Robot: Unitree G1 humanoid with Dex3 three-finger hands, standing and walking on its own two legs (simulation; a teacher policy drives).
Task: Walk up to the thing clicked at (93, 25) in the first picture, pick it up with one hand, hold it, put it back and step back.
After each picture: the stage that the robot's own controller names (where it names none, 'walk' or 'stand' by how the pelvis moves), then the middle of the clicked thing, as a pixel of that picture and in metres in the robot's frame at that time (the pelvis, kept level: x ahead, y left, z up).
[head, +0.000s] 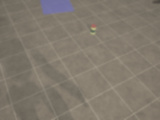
stand; (93, 29) +1.67 -0.25 -0.72
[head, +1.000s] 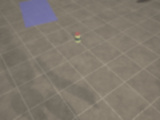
walk; (77, 37) +1.56 +0.09 -0.70
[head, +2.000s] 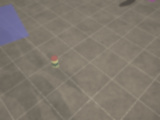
walk; (55, 61) +1.04 +0.27 -0.71
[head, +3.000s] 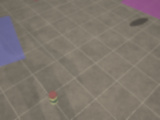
walk; (53, 97) +0.64 +0.22 -0.71
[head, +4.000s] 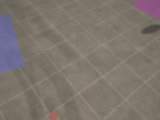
stand; (54, 118) +0.43 +0.14 -0.69
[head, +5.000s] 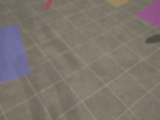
stand; out of the picture +0.44 +0.14 -0.72
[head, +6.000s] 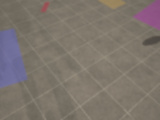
stand; out of the picture +0.40 +0.16 -0.73
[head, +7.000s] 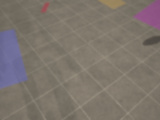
stand; out of the picture +0.39 +0.16 -0.73
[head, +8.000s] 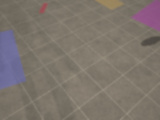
stand; out of the picture +0.39 +0.17 -0.73
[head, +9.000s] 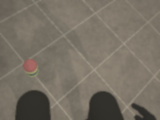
go down; (31, 68) +0.46 +0.20 -0.41
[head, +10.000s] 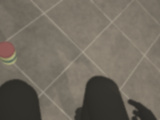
go down; (7, 53) +0.46 +0.24 -0.30
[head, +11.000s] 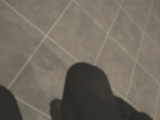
close in; out of the picture +0.44 +0.28 -0.22
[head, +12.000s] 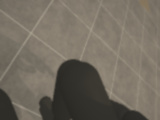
close; out of the picture +0.44 +0.28 -0.22
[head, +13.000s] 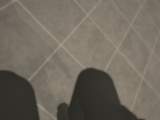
lift; out of the picture +0.38 +0.27 -0.17
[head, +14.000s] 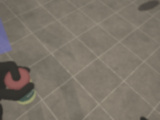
lift; (21, 87) +0.33 +0.18 +0.01
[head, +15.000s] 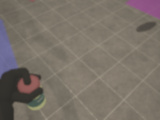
hold; (33, 93) +0.32 +0.15 -0.01
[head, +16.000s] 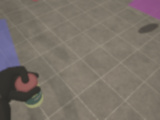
hold; (30, 91) +0.33 +0.17 +0.00
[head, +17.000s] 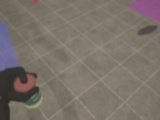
crouch; (29, 92) +0.33 +0.17 +0.00
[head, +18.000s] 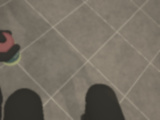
crouch; (7, 50) +0.45 +0.21 -0.10
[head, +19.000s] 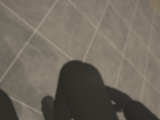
lower; out of the picture +0.42 +0.30 -0.23
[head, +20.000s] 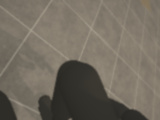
lower; out of the picture +0.43 +0.31 -0.23
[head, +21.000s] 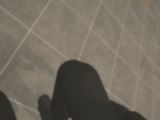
lower; out of the picture +0.43 +0.31 -0.23
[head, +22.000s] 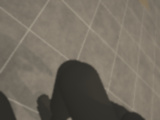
lower; out of the picture +0.43 +0.31 -0.23
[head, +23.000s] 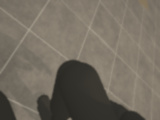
draw back; out of the picture +0.43 +0.31 -0.23
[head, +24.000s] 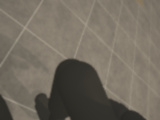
withdraw; out of the picture +0.42 +0.30 -0.23
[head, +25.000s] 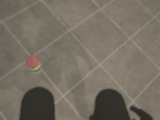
walk; (34, 65) +0.47 +0.22 -0.40
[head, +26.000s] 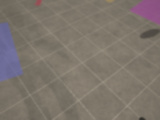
stand; out of the picture +0.40 +0.16 -0.66
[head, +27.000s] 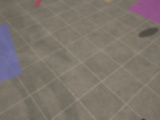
stand; out of the picture +0.41 +0.18 -0.67
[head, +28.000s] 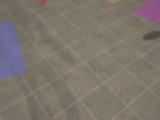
stand; out of the picture +0.41 +0.17 -0.68
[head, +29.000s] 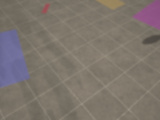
stand; out of the picture +0.42 +0.17 -0.72
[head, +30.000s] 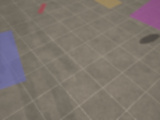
stand; out of the picture +0.39 +0.19 -0.73
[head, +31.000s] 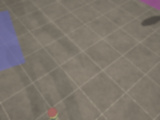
walk; (53, 114) +0.43 +0.17 -0.71
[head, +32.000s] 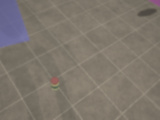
walk; (55, 83) +0.67 +0.14 -0.71
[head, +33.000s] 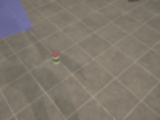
stand; (56, 57) +1.01 +0.26 -0.70
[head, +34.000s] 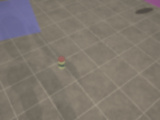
stand; (61, 62) +1.01 +0.15 -0.71
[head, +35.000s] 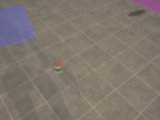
stand; (57, 67) +1.01 +0.16 -0.73
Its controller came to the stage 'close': yes
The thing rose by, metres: 0.70
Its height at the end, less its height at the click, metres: +0.00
